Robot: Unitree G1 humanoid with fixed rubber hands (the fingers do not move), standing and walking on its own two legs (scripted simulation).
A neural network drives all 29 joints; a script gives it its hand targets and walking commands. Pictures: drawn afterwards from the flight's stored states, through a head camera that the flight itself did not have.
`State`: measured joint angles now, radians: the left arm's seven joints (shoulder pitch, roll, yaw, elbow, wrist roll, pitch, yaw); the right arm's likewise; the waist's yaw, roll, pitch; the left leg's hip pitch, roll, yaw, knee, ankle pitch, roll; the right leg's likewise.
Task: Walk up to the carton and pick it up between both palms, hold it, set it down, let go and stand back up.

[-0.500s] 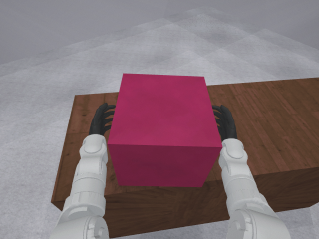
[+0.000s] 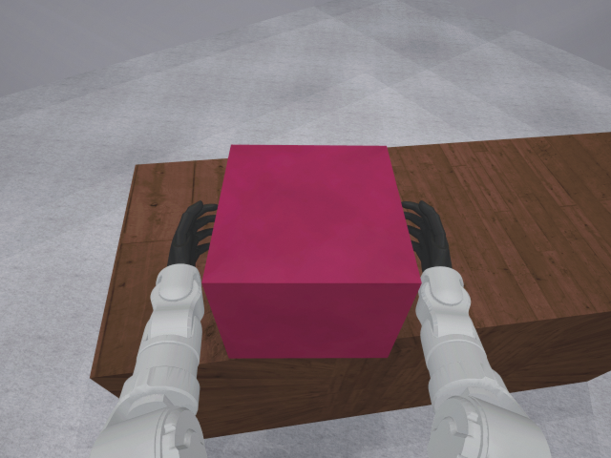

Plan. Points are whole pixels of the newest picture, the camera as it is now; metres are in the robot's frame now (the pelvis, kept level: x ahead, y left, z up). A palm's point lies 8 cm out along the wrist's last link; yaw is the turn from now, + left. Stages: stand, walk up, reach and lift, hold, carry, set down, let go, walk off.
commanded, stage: set down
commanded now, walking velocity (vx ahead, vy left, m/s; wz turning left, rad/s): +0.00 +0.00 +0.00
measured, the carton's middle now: (308, 250) +0.44 +0.02 -0.02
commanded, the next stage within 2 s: none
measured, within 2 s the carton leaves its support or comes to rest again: rests again in 0.88 s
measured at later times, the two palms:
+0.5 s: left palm (185, 261) +0.37 +0.19 +0.03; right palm (429, 262) +0.39 -0.15 +0.04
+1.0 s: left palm (185, 264) +0.37 +0.19 +0.03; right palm (429, 265) +0.38 -0.15 +0.03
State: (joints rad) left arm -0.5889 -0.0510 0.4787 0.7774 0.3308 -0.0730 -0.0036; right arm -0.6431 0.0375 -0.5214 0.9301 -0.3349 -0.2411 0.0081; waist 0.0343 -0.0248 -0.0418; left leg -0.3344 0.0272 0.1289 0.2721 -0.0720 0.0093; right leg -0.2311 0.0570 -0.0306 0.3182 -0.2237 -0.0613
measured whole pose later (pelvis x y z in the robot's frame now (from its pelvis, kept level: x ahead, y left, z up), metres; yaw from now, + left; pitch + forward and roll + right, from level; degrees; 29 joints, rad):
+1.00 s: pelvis -0.01 +0.01 +0.00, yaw +0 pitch +10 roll +0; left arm -0.63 -0.08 0.55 0.84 0.41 -0.19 0.01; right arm -0.66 0.04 -0.62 0.95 -0.39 -0.31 0.05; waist 0.03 -0.03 -0.04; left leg -0.40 0.02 0.13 0.30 -0.07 0.03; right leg -0.29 0.05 -0.03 0.34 -0.22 -0.05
